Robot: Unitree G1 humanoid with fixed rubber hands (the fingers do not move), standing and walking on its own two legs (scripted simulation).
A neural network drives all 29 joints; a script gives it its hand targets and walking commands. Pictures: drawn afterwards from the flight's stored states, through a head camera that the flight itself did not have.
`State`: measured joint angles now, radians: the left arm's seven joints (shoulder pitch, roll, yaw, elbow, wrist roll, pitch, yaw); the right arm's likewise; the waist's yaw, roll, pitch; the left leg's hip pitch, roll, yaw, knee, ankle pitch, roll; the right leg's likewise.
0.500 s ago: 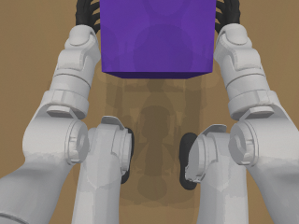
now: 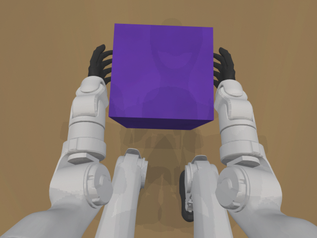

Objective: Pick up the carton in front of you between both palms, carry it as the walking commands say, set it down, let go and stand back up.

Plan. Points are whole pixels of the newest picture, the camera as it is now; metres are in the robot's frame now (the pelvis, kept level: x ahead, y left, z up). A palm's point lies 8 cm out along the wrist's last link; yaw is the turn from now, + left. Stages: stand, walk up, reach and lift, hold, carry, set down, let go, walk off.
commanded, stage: reach and lift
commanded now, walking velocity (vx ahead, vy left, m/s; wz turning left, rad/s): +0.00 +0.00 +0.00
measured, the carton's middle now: (160, 88) +0.48 +0.04 -0.13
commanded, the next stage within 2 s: none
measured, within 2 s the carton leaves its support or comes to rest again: neither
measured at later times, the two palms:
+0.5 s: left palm (77, 60) +0.44 +0.17 +0.09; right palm (276, 71) +0.44 -0.13 +0.10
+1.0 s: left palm out of the picture +0.40 +0.16 +0.25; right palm out of the picture +0.40 -0.14 +0.25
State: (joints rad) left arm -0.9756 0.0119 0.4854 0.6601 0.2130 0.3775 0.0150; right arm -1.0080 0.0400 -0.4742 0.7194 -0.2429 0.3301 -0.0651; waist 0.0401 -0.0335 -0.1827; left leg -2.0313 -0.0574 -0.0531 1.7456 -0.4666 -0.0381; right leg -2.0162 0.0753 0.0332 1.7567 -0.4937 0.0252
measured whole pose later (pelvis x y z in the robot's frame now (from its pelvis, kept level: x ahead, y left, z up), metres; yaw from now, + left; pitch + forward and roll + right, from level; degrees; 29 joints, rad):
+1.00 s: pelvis +0.09 +0.00 +0.26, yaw +1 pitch +10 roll +0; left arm -0.31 -0.14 0.31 0.45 0.23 0.44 0.00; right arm -0.30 0.16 -0.31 0.46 -0.22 0.41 -0.03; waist 0.01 -0.02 -0.12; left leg -0.55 -0.03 -0.07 0.66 -0.28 -0.01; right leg -0.54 0.04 0.07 0.67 -0.30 0.00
